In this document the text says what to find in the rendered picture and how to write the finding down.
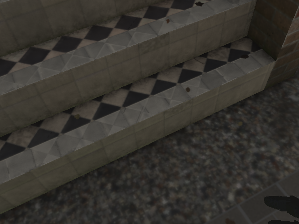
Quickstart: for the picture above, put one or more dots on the right robot hand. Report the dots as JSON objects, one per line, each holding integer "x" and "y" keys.
{"x": 284, "y": 204}

